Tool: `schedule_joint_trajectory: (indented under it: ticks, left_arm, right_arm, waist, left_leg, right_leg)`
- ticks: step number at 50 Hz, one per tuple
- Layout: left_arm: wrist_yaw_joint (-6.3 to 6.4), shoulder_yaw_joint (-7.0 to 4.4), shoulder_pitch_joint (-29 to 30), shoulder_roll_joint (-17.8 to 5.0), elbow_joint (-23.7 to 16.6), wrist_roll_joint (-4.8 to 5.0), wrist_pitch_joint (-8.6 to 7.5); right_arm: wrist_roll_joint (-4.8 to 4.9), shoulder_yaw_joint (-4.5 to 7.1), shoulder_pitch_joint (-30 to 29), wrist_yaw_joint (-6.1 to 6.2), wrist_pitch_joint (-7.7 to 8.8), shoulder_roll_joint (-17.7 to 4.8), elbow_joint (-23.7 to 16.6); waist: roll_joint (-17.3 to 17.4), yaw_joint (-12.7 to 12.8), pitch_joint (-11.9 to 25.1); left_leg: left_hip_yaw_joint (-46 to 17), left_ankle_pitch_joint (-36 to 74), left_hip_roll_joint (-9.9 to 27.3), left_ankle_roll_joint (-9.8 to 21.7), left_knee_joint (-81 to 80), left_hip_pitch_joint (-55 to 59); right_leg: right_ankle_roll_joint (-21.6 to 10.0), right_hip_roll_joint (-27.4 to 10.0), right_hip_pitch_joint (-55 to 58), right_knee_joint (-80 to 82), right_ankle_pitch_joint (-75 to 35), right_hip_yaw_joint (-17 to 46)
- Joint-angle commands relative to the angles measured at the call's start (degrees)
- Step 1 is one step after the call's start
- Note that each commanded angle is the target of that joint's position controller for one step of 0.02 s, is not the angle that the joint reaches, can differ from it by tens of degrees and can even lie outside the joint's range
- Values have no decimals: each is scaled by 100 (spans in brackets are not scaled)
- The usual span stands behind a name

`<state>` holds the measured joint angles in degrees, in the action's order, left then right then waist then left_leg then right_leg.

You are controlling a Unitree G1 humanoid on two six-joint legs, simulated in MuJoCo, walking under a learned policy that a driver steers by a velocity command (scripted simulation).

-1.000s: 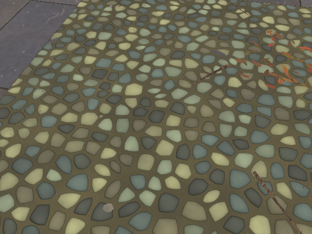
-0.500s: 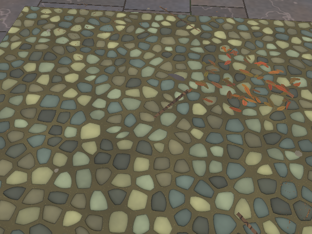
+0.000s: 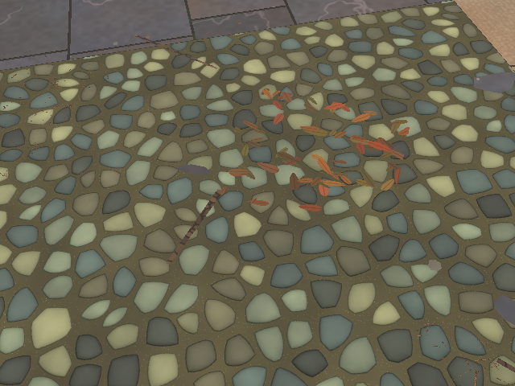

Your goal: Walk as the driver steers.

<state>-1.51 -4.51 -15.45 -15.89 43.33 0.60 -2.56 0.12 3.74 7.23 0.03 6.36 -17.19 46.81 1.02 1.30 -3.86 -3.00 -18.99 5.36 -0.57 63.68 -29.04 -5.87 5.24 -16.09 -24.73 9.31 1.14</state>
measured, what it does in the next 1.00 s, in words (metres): walks ahead, turning right: left foot, then right foot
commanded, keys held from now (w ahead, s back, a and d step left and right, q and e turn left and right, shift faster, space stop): w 0.06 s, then w+e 0.56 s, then e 0.38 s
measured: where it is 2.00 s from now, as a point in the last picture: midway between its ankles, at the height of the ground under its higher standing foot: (372, 318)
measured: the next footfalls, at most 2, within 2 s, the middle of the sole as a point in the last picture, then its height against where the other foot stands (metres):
left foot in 0.32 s outside the picture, level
right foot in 0.82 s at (355, 347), level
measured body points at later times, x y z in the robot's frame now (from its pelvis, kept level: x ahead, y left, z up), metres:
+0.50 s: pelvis +0.29 +0.05 +0.00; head +0.31 +0.05 +0.45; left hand +0.46 +0.30 -0.11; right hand +0.32 -0.24 -0.11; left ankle +0.33 +0.15 -0.74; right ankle +0.22 -0.08 -0.66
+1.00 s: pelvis +0.47 -0.06 -0.01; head +0.52 -0.11 +0.44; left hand +0.76 +0.09 -0.09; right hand +0.46 -0.38 -0.12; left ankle +0.55 +0.10 -0.66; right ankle +0.51 -0.16 -0.74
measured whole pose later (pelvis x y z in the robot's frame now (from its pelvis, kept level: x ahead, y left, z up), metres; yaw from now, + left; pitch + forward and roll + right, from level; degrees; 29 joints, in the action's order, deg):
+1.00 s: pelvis +0.47 -0.06 -0.01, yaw -33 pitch +3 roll +1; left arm -0.9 -4.2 -10.1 -17.5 34.4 -0.3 -0.1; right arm -0.4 3.0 5.4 1.1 1.7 -18.8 43.6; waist 1.2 0.5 -5.2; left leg -3.3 -24.9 2.8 -3.4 66.2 -32.2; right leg -5.1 5.2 -24.3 -27.4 5.4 2.4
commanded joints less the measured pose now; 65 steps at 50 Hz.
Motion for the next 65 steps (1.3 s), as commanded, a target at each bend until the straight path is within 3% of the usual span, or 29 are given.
schedule_joint_trajectory:
  ticks: [1,6,10,13,15,16,17,18,19,20,22,28,34,37,39,40,41,42,43,44,45,47,49,52,57,61,63,64,65]
  left_arm:
    - [125,-202,149,-872,-468,0,-148]
    - [235,-209,-276,-932,-289,24,-112]
    - [243,-225,-558,-943,-127,78,-74]
    - [293,-240,-538,-935,-106,56,-10]
    - [283,-165,-419,-718,-182,31,23]
    - [261,-42,-434,-418,-299,-54,18]
    - [253,61,-1229,-39,-474,118,-48]
    - [275,-24,-1207,-633,-345,197,-60]
    - [274,-120,-620,-973,-400,180,-38]
    - [289,-131,-321,-947,-455,126,-11]
    - [238,-156,-146,-773,-547,80,23]
    - [164,-70,199,-391,-824,83,149]
    - [-66,15,1130,-232,-1143,21,58]
    - [-168,-87,1067,-436,-1273,5,98]
    - [-176,-268,255,-776,-1109,-20,132]
    - [-102,-419,-501,-1047,-902,-26,146]
    - [56,-514,-812,-1496,-863,-19,198]
    - [88,-476,-311,-1984,-1191,-155,164]
    - [14,-399,-363,-1546,-1338,-124,147]
    - [-14,-320,-32,-1317,-1327,-73,107]
    - [4,-275,228,-1134,-1268,24,109]
    - [71,-217,601,-1005,-1336,-37,162]
    - [117,-238,722,-1065,-1359,-132,166]
    - [233,-266,626,-1136,-1289,-78,214]
    - [339,-261,672,-1117,-1297,-53,385]
    - [305,-254,589,-1070,-1280,-30,448]
    - [317,-224,710,-999,-1304,48,493]
    - [331,-175,568,-829,-1305,54,506]
    - [317,-117,164,-560,-1347,30,497]
  right_arm:
    - [-90,137,143,23,-53,-481,-284]
    - [-44,2,-878,-47,-36,-233,-563]
    - [37,33,-1258,-128,42,-429,-742]
    - [41,103,-983,-171,127,-634,-703]
    - [-15,233,-34,-129,186,-845,-456]
    - [-96,312,840,-85,195,-1139,-364]
    - [-134,433,1345,-96,107,-1602,-170]
    - [9,305,1224,-132,86,-1044,-227]
    - [27,205,932,-110,54,-668,-315]
    - [-32,157,623,-98,15,-562,-353]
    - [-106,85,365,-66,-4,-365,-292]
    - [-47,195,428,-26,52,-669,-78]
    - [9,222,541,59,-131,-890,-5]
    - [139,283,597,109,-266,-1107,8]
    - [245,333,452,151,-341,-1206,-71]
    - [242,286,396,151,-347,-1066,-110]
    - [-42,143,742,104,-327,-635,-207]
    - [-234,-38,1453,6,-253,-230,-374]
    - [-44,69,1048,-52,-214,-843,-319]
    - [116,97,487,-43,-226,-920,-508]
    - [51,81,367,30,-271,-828,-494]
    - [-42,119,436,121,-428,-884,-462]
    - [-80,100,612,151,-508,-745,-428]
    - [-107,52,426,204,-555,-603,-502]
    - [-43,33,-57,172,-594,-557,-687]
    - [-9,63,-109,99,-475,-599,-781]
    - [-9,111,231,48,-412,-611,-706]
    - [-75,191,391,55,-405,-865,-688]
    - [-194,304,140,96,-470,-1417,-783]
  waist:
    - [-300,-220,601]
    - [-524,197,295]
    - [-582,311,177]
    - [-767,108,246]
    - [-756,-387,756]
    - [-215,-745,1585]
    - [1769,-385,2255]
    - [1369,-489,1960]
    - [813,-619,1225]
    - [431,-524,840]
    - [516,-309,445]
    - [328,-258,252]
    - [213,-524,7]
    - [425,-357,226]
    - [484,141,662]
    - [274,560,1037]
    - [-833,484,1490]
    - [-1807,-222,2402]
    - [-827,330,3102]
    - [-581,276,2281]
    - [-182,77,1594]
    - [-337,-254,1102]
    - [-489,-384,1160]
    - [-530,-322,1302]
    - [-807,-145,1129]
    - [-1019,-67,1088]
    - [-1014,-306,1073]
    - [-680,-281,1123]
    - [919,156,1042]
  left_leg:
    - [-24,602,110,-205,-693,-546]
    - [74,2388,-212,-323,-2760,-178]
    - [-96,2419,-358,-208,-3428,-66]
    - [-142,1765,-400,-19,-3633,271]
    - [-38,1632,-381,260,-3888,1686]
    - [-882,1273,500,590,-3749,3170]
    - [-3560,-81,1765,1503,-4335,4973]
    - [-4156,-1332,1855,1464,-4684,4847]
    - [-3227,-1218,1618,1199,-4765,4169]
    - [-2459,-464,1387,1044,-4824,3492]
    - [-1475,599,1043,953,-5069,2605]
    - [-160,1844,1025,1155,-5568,2426]
    - [1098,3482,776,868,-5257,2551]
    - [1276,4738,892,705,-4569,2996]
    - [1362,5600,836,542,-3359,3034]
    - [1472,5068,602,318,-2233,2586]
    - [1491,1777,170,-32,-440,1152]
    - [701,-2436,-812,-361,1589,-640]
    - [-280,-2038,-625,-278,1925,-790]
    - [-218,-1445,-432,-180,1688,-1080]
    - [-159,-1008,-224,-189,1212,-1108]
    - [-182,-588,-82,-224,611,-468]
    - [-84,-404,-212,-313,247,-74]
    - [-136,-124,-339,-459,-486,-89]
    - [-280,331,-511,-490,-1577,97]
    - [-300,83,-663,-349,-2517,478]
    - [-187,769,-642,-169,-3798,1170]
    - [-559,1268,-43,56,-4236,1782]
    - [-1810,2464,1238,748,-4381,2291]
  right_leg:
    - [-1090,-1439,622,1271,-1405,1592]
    - [-697,-1088,250,1303,-732,1127]
    - [-622,-1336,642,977,-296,1602]
    - [-508,-1513,1025,458,-544,2028]
    - [-263,-1104,837,-506,-1109,1905]
    - [-48,-718,140,-2059,-408,1474]
    - [362,97,-1958,-3964,2247,778]
    - [415,-339,-2718,-4776,2401,980]
    - [430,-557,-2915,-4949,1872,903]
    - [458,-776,-2740,-4864,1448,720]
    - [460,-1084,-2349,-4409,977,700]
    - [601,-1283,-2559,-3335,122,472]
    - [521,-998,-1942,-1467,-1162,-247]
    - [318,-715,-1496,-1094,-708,-467]
    - [51,-350,-529,-797,-442,-626]
    - [-160,-197,586,-331,-1082,-567]
    - [-535,-1138,2110,-457,-3206,696]
    - [-1882,-2679,3499,-581,-4814,3442]
    - [-1919,-2656,3366,-80,-3641,3545]
    - [-1606,-2339,2700,111,-2949,2845]
    - [-1261,-1991,1862,245,-2392,2349]
    - [-1036,-1662,506,528,-2078,1925]
    - [-1048,-1503,-10,580,-2419,1719]
    - [-996,-1381,-26,492,-2279,1691]
    - [-734,-1154,-157,519,-264,2096]
    - [-654,-1183,167,167,-645,2594]
    - [-420,-984,138,-185,-838,2653]
    - [-134,-698,-229,-638,-105,2415]
    - [270,163,-1195,-1774,1818,1299]
Velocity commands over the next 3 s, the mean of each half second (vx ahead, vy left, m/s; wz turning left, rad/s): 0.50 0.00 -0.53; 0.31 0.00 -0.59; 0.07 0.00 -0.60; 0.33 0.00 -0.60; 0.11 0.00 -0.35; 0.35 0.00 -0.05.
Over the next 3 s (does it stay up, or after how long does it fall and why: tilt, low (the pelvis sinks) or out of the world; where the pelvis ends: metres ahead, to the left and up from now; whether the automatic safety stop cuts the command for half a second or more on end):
stays up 0.72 -0.47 0.01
